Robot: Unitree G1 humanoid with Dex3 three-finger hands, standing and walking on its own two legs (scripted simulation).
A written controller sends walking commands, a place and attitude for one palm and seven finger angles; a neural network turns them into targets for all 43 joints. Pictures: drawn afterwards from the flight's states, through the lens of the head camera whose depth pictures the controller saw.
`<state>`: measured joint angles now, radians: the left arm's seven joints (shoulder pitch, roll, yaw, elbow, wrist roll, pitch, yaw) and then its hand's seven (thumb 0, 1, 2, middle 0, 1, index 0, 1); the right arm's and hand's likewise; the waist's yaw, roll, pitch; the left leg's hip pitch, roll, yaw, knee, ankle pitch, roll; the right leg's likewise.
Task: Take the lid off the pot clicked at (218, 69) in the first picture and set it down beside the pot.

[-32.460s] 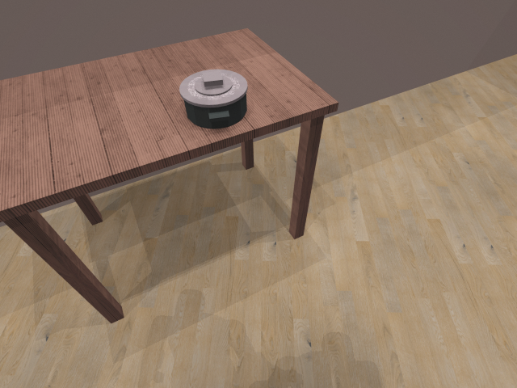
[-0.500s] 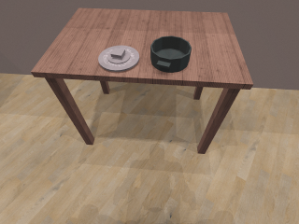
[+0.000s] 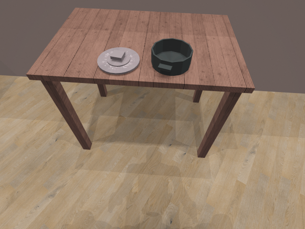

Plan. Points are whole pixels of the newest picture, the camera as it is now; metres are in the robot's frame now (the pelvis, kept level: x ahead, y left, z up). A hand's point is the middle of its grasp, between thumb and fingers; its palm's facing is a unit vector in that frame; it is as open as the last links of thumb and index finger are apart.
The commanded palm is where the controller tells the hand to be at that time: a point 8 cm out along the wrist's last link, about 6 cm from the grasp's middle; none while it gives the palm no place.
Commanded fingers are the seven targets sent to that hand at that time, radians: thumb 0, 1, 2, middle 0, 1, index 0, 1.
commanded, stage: let the arm hang, fingers relaxed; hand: left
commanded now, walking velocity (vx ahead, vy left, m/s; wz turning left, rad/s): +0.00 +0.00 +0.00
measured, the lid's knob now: (117, 55) +0.77 +0.17 -0.01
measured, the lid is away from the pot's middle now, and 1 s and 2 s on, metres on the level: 0.23 0.23 0.23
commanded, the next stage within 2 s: look to check the result in 0.82 s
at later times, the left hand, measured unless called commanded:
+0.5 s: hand out of the picture +0.03 +0.18 -0.18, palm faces -0.01 -0.98 -0.21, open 7.4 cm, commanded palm none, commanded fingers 0.00 0.90 0.90 -0.20 -0.30 -0.20 -0.30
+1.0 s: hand out of the picture +0.03 +0.19 -0.18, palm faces -0.01 -0.97 -0.23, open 7.4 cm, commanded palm none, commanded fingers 0.00 0.90 0.90 -0.20 -0.30 -0.20 -0.30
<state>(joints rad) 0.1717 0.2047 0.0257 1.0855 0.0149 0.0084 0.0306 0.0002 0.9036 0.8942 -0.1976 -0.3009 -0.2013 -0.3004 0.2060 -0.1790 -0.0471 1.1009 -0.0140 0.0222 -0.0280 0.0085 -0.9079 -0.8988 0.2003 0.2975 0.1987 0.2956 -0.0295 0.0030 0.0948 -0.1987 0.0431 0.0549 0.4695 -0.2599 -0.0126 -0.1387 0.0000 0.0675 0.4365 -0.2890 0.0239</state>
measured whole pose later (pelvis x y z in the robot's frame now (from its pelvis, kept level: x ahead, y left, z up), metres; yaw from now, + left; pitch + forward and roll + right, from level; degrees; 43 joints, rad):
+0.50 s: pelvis -0.01 +0.00 +0.00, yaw +0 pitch +0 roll +0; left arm 0.18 0.18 0.02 1.09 0.02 0.00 0.03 0.00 0.91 0.89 -0.20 -0.30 -0.20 -0.30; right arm 0.18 -0.16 -0.05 1.10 -0.01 0.02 -0.03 0.01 -0.91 -0.90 0.20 0.30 0.20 0.30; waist -0.02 0.00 0.09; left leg -0.22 0.04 0.05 0.48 -0.25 -0.01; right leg -0.16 0.00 0.06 0.45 -0.29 0.03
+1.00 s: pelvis -0.01 +0.00 +0.00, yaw +0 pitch -1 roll +0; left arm 0.18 0.19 0.02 1.09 0.02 0.00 0.03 0.00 0.90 0.89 -0.20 -0.30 -0.20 -0.30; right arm 0.19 -0.17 -0.05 1.10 -0.01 0.02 -0.02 0.01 -0.91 -0.90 0.20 0.30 0.20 0.30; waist -0.03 0.00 0.09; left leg -0.21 0.04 0.05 0.47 -0.25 -0.01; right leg -0.16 0.00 0.06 0.45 -0.28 0.02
